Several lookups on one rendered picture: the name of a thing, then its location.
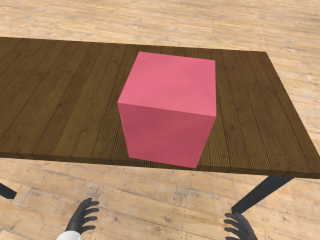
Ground table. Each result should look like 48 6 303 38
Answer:
0 36 320 215

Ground left robot hand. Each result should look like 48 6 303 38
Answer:
65 197 100 235

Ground right robot hand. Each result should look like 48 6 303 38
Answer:
223 212 258 240

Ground robot left forearm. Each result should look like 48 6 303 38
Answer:
56 230 81 240

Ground carton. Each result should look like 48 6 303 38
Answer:
117 51 217 169

